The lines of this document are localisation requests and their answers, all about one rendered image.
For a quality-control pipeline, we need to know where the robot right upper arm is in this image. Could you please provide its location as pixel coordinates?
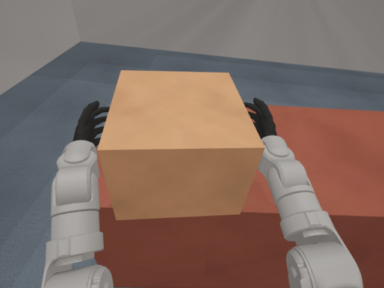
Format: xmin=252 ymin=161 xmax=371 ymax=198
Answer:
xmin=286 ymin=241 xmax=363 ymax=288

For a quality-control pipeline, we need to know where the robot right forearm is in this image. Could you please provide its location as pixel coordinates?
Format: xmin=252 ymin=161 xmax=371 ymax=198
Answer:
xmin=258 ymin=136 xmax=363 ymax=287

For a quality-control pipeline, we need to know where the pedestal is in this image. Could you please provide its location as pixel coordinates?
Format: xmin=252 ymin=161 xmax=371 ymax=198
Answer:
xmin=94 ymin=105 xmax=384 ymax=288

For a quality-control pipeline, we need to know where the robot right hand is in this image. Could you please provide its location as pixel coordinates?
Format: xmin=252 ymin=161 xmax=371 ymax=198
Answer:
xmin=244 ymin=98 xmax=277 ymax=139

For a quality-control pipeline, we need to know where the robot left upper arm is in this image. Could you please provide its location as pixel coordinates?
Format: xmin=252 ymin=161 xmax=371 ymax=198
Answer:
xmin=44 ymin=265 xmax=113 ymax=288

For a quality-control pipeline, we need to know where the robot left hand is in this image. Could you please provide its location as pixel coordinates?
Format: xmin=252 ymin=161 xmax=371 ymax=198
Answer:
xmin=73 ymin=101 xmax=110 ymax=147

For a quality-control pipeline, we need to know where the robot left forearm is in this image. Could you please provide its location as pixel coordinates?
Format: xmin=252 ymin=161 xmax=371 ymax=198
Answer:
xmin=41 ymin=140 xmax=104 ymax=288

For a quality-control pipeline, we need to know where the carton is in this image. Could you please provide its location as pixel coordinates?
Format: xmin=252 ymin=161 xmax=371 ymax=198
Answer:
xmin=97 ymin=70 xmax=265 ymax=220

